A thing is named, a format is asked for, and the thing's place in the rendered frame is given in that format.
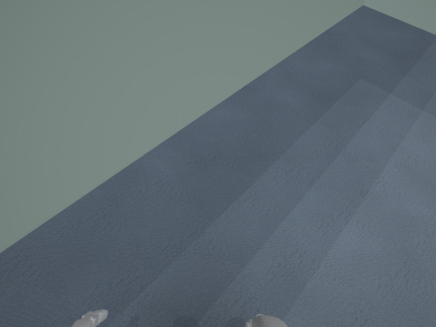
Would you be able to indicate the robot left hand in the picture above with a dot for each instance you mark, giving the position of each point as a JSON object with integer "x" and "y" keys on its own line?
{"x": 91, "y": 319}

